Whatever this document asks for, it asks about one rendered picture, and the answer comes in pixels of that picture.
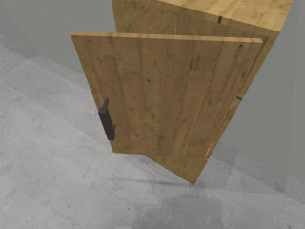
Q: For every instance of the cupboard door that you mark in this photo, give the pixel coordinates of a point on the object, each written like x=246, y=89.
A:
x=168, y=94

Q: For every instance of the handle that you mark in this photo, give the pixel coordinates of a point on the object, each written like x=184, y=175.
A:
x=106, y=120

